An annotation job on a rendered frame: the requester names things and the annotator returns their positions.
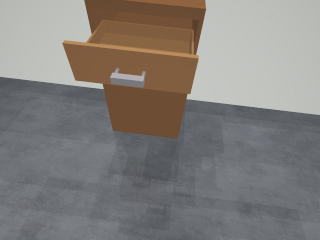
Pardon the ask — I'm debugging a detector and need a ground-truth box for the cabinet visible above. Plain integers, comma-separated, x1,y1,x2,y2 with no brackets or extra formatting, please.
84,0,206,139

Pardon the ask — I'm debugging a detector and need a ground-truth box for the handle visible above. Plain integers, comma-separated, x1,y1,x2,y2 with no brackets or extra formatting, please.
110,68,146,88

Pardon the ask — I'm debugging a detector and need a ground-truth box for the drawer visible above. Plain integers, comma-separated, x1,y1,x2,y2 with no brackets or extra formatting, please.
62,20,199,94

